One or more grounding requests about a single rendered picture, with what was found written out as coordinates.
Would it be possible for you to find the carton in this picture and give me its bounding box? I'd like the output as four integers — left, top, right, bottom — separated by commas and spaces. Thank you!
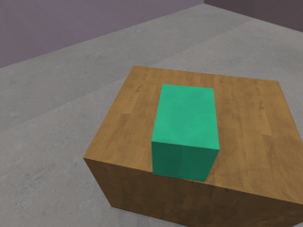
151, 84, 220, 182

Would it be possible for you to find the pedestal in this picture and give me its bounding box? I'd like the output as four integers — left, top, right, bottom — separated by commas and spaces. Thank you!
82, 65, 303, 227

